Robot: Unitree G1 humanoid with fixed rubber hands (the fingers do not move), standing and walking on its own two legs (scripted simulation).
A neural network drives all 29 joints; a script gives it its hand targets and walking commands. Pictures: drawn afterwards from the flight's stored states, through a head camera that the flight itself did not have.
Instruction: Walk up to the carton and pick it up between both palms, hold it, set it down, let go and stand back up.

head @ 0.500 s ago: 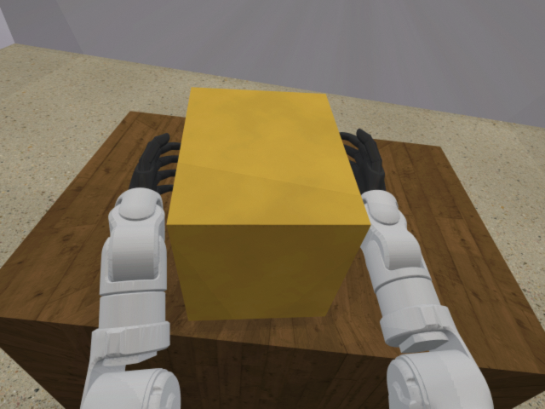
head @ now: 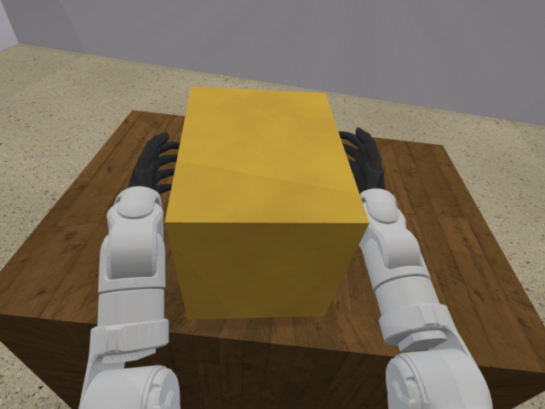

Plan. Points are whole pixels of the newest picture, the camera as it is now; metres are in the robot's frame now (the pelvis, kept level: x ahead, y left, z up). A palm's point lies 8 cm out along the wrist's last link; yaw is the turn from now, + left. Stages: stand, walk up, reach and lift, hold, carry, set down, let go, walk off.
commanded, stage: hold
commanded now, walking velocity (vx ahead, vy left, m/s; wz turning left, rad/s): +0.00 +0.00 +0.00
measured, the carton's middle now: (258, 202) +0.39 +0.01 +0.13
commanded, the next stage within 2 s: none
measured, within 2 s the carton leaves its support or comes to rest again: neither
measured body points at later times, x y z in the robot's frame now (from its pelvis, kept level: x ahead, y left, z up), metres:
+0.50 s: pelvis +0.00 +0.00 +0.00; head -0.03 +0.02 +0.45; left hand +0.37 +0.16 +0.18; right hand +0.38 -0.15 +0.18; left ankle +0.04 +0.12 -0.75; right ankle +0.00 -0.11 -0.75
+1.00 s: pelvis +0.00 +0.00 +0.00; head -0.03 +0.03 +0.45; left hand +0.37 +0.16 +0.18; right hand +0.38 -0.15 +0.19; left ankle +0.04 +0.12 -0.75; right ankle +0.00 -0.11 -0.75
